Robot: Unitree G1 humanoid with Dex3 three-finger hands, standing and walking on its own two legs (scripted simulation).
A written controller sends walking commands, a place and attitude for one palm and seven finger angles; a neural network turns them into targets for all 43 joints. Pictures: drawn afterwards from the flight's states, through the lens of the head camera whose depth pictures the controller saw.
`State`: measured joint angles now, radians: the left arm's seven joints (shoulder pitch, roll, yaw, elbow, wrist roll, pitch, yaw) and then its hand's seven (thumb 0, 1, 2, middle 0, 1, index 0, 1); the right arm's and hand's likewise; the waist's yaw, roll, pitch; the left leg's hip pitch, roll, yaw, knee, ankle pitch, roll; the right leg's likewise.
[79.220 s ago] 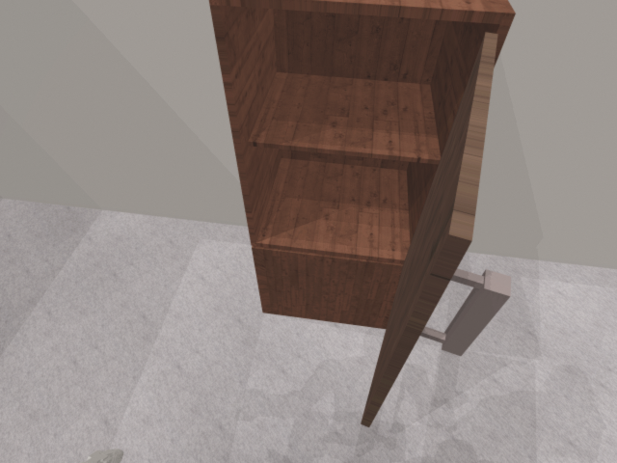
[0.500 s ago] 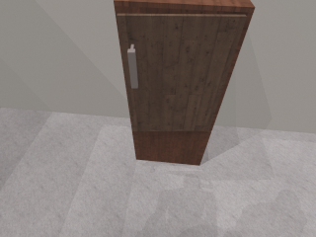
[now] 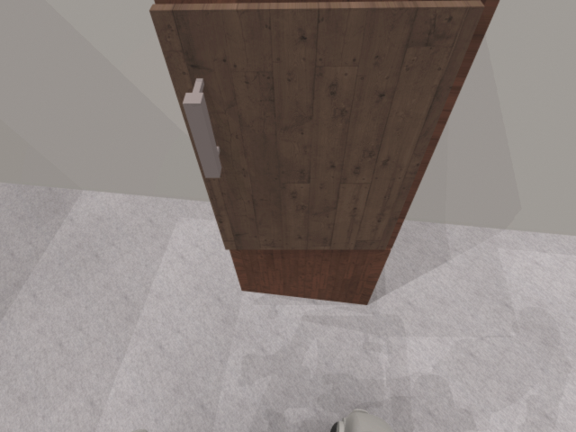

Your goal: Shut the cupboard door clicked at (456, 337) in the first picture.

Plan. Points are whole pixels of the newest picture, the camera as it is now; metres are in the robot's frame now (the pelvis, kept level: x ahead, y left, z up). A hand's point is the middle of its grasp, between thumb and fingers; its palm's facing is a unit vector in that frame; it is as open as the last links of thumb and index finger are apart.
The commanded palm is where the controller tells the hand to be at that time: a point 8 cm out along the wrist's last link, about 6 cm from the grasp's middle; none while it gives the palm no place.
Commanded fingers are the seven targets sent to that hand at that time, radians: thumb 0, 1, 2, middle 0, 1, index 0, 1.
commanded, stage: shuffle to correct the standing spot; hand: left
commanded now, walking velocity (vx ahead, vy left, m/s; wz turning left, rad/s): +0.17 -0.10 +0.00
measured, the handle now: (206, 130) +0.53 +0.15 +0.10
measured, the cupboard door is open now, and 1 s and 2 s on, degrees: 7 7 7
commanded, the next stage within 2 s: come to a stop and stand still in 0.08 s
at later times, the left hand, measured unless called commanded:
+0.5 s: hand out of the picture +0.13 +0.15 -0.15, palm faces +0.09 -0.96 -0.25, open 7.3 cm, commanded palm none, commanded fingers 0.00 0.90 0.90 -0.20 -0.30 -0.20 -0.30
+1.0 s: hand out of the picture +0.09 +0.18 -0.16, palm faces +0.08 -0.98 -0.17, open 7.4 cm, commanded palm none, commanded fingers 0.00 0.90 0.90 -0.20 -0.30 -0.20 -0.30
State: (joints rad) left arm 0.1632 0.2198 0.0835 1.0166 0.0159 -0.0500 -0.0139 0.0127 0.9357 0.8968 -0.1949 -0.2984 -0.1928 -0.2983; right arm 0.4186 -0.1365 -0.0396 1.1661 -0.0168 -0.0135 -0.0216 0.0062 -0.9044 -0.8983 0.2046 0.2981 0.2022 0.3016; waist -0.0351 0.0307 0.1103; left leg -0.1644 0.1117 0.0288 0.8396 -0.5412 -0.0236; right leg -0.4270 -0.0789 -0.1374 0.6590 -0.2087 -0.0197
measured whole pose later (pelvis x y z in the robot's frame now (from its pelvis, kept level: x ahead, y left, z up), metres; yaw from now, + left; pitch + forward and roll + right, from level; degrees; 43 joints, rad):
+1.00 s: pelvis +0.08 +0.00 +0.02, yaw +1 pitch -1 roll +0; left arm 0.25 0.20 0.04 1.09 0.02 0.03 0.01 0.00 0.91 0.90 -0.20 -0.30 -0.19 -0.30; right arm 0.23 -0.15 -0.02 1.08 -0.02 0.00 -0.03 0.00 -0.94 -0.90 0.20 0.30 0.20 0.30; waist 0.02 -0.05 0.03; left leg -0.18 0.00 0.04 0.45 -0.26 0.01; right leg -0.24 -0.06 -0.06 0.50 -0.27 0.03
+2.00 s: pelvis +0.09 -0.01 +0.02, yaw +0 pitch -1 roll +0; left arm 0.28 0.14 0.00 1.10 0.01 -0.02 0.03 0.00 0.91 0.90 -0.20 -0.30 -0.20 -0.30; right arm 0.30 -0.17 0.01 1.07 -0.01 -0.02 -0.03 0.02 -0.94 -0.90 0.20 0.30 0.20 0.30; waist 0.00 0.04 0.02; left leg -0.18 0.01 0.05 0.51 -0.32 0.01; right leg -0.21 -0.03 -0.05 0.52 -0.30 0.01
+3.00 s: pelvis +0.03 -0.03 -0.05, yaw +2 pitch +9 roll -2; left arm 0.34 0.25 0.16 -0.03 -0.29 -0.32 -0.33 0.01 0.90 0.90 -0.65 -0.79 -0.65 -0.79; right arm 0.23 -0.19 0.05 0.54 0.04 -0.27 -0.07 0.02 -0.90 -0.90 0.21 0.30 0.20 0.30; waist 0.02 0.03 -0.08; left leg -0.78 0.05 -0.04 1.10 -0.48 -0.02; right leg -0.76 -0.02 -0.13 1.05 -0.45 -0.04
